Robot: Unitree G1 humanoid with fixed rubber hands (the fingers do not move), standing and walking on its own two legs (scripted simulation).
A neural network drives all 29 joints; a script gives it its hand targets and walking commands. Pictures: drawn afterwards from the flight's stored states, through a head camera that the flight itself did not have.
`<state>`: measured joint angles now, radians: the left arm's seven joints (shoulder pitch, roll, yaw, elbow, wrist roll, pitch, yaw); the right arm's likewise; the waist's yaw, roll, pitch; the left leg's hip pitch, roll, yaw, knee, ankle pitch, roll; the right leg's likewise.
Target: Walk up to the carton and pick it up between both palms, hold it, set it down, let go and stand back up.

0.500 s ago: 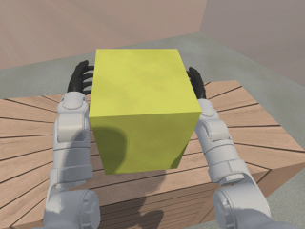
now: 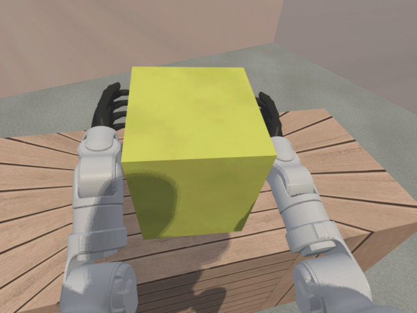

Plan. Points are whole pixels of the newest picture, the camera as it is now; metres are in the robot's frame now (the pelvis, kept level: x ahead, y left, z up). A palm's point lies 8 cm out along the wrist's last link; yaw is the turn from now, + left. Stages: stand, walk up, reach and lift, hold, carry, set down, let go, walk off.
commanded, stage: hold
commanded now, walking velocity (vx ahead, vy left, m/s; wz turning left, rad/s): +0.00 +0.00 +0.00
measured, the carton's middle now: (191, 156) +0.35 +0.00 +0.14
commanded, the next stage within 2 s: none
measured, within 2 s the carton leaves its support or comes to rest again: neither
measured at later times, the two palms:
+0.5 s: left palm (104, 131) +0.36 +0.15 +0.20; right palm (270, 138) +0.35 -0.14 +0.18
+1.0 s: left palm (104, 129) +0.36 +0.15 +0.20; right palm (268, 136) +0.36 -0.14 +0.18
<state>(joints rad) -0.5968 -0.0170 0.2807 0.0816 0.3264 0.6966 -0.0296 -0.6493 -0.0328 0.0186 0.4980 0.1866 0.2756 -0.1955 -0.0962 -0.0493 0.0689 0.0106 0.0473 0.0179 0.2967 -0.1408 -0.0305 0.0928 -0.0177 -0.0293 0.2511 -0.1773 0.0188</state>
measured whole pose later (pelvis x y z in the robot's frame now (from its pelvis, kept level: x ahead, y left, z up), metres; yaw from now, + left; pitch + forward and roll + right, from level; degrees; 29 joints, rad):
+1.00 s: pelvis -0.01 +0.00 +0.00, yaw +0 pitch -9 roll +0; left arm -0.62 -0.01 0.29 0.12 0.33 0.69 -0.04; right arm -0.67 -0.01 -0.01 0.55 0.16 0.26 -0.18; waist -0.09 -0.06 0.07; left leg 0.00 0.05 0.02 0.30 -0.13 -0.03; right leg 0.08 -0.02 -0.03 0.26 -0.17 0.02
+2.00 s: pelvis -0.01 +0.00 +0.00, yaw -1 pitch -9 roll +0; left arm -0.67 -0.01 0.32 0.19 0.34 0.68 -0.05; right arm -0.72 -0.01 -0.04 0.60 0.13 0.28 -0.17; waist -0.09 -0.05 0.06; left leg -0.01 0.05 0.02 0.29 -0.12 -0.03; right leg 0.05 -0.02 -0.03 0.27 -0.16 0.02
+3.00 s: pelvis -0.01 +0.00 +0.00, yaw +0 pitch -9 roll +0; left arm -0.62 -0.01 0.30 0.12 0.32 0.69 -0.05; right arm -0.69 -0.02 -0.01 0.54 0.17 0.28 -0.19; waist -0.08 -0.04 0.06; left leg -0.01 0.05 0.01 0.29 -0.13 -0.03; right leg 0.06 -0.02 -0.03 0.26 -0.17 0.01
